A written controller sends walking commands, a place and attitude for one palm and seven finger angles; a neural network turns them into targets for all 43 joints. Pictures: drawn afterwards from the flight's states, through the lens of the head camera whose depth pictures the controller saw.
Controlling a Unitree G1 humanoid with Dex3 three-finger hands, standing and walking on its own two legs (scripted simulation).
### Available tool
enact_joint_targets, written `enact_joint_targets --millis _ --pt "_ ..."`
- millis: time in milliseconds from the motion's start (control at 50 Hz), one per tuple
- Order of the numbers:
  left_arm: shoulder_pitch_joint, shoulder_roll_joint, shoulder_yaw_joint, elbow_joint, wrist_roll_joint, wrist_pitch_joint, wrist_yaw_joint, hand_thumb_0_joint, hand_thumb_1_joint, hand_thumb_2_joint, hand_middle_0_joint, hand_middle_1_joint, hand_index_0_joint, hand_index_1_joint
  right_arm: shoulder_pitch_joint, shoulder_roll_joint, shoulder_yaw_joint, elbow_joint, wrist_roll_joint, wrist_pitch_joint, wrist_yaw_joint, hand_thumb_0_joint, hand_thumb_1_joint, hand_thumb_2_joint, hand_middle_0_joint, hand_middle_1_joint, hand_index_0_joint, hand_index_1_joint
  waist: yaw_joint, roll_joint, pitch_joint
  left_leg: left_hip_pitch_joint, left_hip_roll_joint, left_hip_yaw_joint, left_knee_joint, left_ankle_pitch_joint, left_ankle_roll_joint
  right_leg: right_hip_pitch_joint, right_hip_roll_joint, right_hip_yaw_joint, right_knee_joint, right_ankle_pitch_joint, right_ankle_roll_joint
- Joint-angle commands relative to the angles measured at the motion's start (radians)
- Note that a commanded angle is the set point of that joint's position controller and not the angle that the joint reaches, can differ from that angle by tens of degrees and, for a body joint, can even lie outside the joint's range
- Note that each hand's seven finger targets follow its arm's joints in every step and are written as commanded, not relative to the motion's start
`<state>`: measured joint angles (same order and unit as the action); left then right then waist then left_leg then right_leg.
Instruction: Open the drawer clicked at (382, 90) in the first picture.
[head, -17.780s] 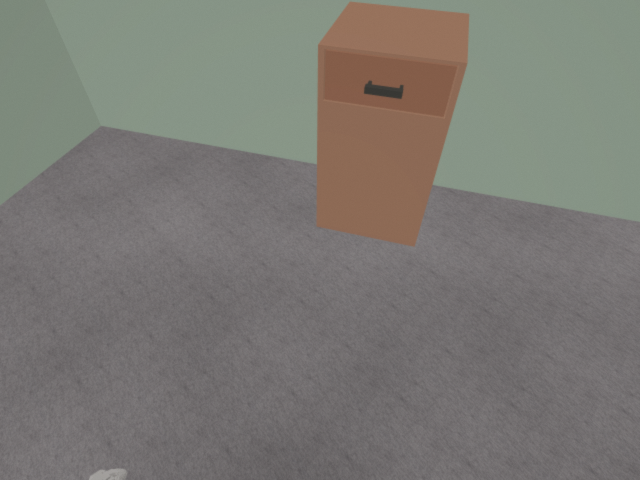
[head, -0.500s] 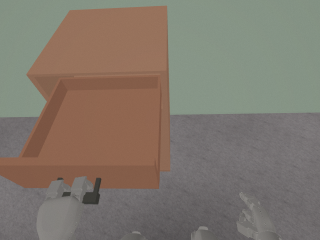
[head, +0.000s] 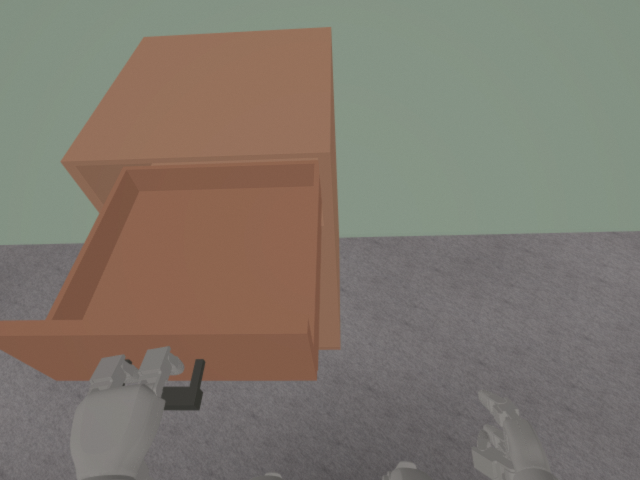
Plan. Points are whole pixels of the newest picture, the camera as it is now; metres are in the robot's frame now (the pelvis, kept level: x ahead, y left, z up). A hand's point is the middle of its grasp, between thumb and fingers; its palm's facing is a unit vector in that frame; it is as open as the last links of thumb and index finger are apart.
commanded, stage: lift the hand off the handle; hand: left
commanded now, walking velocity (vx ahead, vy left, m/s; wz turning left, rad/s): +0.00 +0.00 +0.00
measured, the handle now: (157, 382) +0.24 +0.24 -0.02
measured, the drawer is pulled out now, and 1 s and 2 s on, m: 0.30 0.30 0.30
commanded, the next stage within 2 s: draw the hand back to the body in 1.96 s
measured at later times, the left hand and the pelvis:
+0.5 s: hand (135, 415) +0.19 +0.23 +0.02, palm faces -0.01 -0.11 -0.99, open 13.6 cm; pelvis +0.02 +0.01 +0.02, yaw +0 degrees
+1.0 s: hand (117, 403) +0.19 +0.23 +0.06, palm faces +0.02 -0.12 -0.99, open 13.4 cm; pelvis +0.03 +0.01 +0.03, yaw -1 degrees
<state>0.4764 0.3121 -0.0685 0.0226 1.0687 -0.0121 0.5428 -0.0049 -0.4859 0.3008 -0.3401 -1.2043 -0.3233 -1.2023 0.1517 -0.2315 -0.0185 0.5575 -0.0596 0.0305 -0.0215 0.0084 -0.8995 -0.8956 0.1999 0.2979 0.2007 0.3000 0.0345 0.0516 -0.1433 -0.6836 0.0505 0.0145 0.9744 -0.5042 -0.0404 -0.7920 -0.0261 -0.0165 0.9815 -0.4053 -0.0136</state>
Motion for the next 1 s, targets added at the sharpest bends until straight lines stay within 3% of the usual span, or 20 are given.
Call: enact_joint_targets --millis 0,100,160,340,580,640,900,980 --pt "0.019 0.155 0.123 -0.203 -0.005 -0.001 0.037 0.0 -0.5 0.3 -0.3 -1.2 -0.3 -1.2 -0.102 -0.102 -0.04 -0.167 0.003 -0.052 -0.003 0.0 -0.9 -0.9 0.2 0.3 0.2 0.3 0.01 -0.052 -0.155 0.075 -0.068 0.027 -0.156 0.165 0.06 0.199 0.023 0.004 -0.209 0.151 -0.03" --pt "-0.002 0.159 0.124 -0.208 -0.012 -0.005 0.029 0.0 -0.5 0.3 -0.3 -1.2 -0.3 -1.2 -0.099 -0.105 -0.042 -0.164 0.004 -0.053 0.001 0.0 -0.9 -0.9 0.2 0.3 0.2 0.3 0.0 -0.073 -0.136 0.087 -0.065 0.023 -0.172 0.149 0.061 0.202 0.022 0.002 -0.228 0.122 -0.027" --pt "-0.026 0.148 0.101 -0.227 -0.011 -0.006 0.013 0.0 -0.5 0.3 -0.3 -1.2 -0.3 -1.2 -0.102 -0.105 -0.043 -0.165 0.006 -0.056 0.003 0.0 -0.9 -0.9 0.2 0.3 0.2 0.3 0.003 -0.042 -0.133 0.113 -0.064 0.022 -0.186 0.155 0.061 0.202 0.021 -0.003 -0.235 0.115 -0.028" --pt "-0.015 0.135 0.066 -0.298 -0.014 -0.018 -0.021 0.0 -0.5 0.3 -0.3 -1.2 -0.3 -1.2 -0.097 -0.099 -0.038 -0.178 0.004 -0.061 0.018 0.0 -0.9 -0.9 0.2 0.3 0.2 0.3 0.007 -0.044 -0.118 0.171 -0.055 0.014 -0.218 0.211 0.06 0.219 0.025 -0.014 -0.248 0.15 -0.033" --pt "0.047 0.14 0.064 -0.415 -0.019 -0.015 -0.034 0.0 -0.5 0.3 -0.3 -1.2 -0.3 -1.2 -0.088 -0.089 -0.034 -0.194 0.001 -0.064 0.04 0.0 -0.9 -0.9 0.2 0.3 0.2 0.3 0.022 -0.024 -0.153 0.24 -0.046 0.008 -0.23 0.334 0.056 0.27 0.026 -0.004 -0.242 0.272 -0.039" --pt "0.09 0.155 0.086 -0.422 -0.025 -0.015 -0.038 0.0 -0.5 0.3 -0.3 -1.2 -0.3 -1.2 -0.086 -0.089 -0.034 -0.196 0.004 -0.061 0.045 0.0 -0.9 -0.9 0.2 0.3 0.2 0.3 0.022 -0.051 -0.132 0.238 -0.043 0.008 -0.23 0.336 0.054 0.272 0.026 0.0 -0.251 0.274 -0.036" --pt "0.117 0.194 0.142 -0.464 -0.062 -0.002 -0.076 0.0 -0.5 0.3 -0.3 -1.2 -0.3 -1.2 -0.104 -0.09 -0.03 -0.2 0.013 -0.055 0.042 0.0 -0.9 -0.9 0.2 0.3 0.2 0.3 0.031 -0.047 -0.094 0.264 -0.044 0.009 -0.272 0.325 0.056 0.341 0.017 0.024 -0.308 0.308 -0.033" --pt "0.06 0.193 0.134 -0.483 -0.062 -0.007 -0.093 0.0 -0.5 0.3 -0.3 -1.2 -0.3 -1.2 -0.109 -0.092 -0.03 -0.194 0.012 -0.052 0.039 0.0 -0.9 -0.9 0.2 0.3 0.2 0.3 0.028 -0.042 -0.077 0.271 -0.043 0.008 -0.293 0.297 0.059 0.342 0.013 0.017 -0.323 0.275 -0.03"
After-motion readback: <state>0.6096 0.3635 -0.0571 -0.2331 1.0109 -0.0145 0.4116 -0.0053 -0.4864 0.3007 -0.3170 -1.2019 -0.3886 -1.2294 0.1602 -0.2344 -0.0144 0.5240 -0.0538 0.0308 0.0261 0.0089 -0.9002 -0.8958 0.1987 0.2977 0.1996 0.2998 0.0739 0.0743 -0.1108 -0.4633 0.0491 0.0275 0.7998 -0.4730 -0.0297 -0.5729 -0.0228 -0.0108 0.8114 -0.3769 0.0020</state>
